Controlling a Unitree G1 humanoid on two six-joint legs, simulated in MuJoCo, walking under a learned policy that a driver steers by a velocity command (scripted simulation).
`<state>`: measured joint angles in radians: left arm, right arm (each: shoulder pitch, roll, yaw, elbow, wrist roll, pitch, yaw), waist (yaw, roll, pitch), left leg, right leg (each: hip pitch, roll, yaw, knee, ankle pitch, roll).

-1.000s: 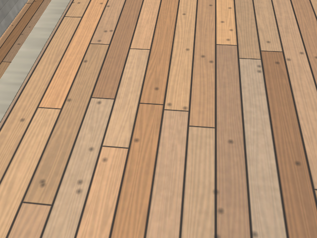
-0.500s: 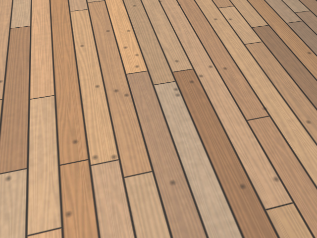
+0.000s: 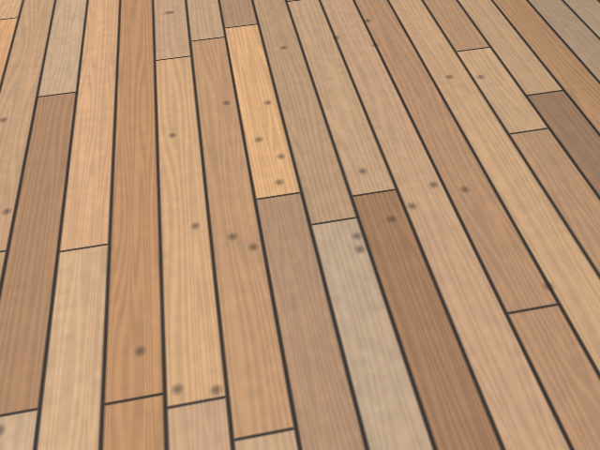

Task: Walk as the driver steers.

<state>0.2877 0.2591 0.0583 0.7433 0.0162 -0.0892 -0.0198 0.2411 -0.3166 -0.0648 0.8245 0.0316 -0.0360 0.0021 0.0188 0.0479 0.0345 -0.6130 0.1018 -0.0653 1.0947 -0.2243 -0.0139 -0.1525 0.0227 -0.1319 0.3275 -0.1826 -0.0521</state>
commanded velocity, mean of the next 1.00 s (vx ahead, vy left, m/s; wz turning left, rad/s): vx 0.28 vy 0.00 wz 0.35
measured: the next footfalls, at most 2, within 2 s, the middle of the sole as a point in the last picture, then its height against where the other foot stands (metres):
left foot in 0.30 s outside the picture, level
right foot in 0.76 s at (310, 421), level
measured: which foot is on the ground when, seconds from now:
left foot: up 0.00-0.28, down 0.30-0.78, up 0.80-1.00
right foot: down 0.00-0.32, up 0.34-0.74, down 0.76-1.00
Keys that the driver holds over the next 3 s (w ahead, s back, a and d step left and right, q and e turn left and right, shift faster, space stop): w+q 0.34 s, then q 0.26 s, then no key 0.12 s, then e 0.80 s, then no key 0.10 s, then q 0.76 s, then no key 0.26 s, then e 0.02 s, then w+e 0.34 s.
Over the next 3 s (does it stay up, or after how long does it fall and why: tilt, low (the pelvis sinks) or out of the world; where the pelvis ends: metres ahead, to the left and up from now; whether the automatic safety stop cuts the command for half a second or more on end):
stays up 0.46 0.12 0.00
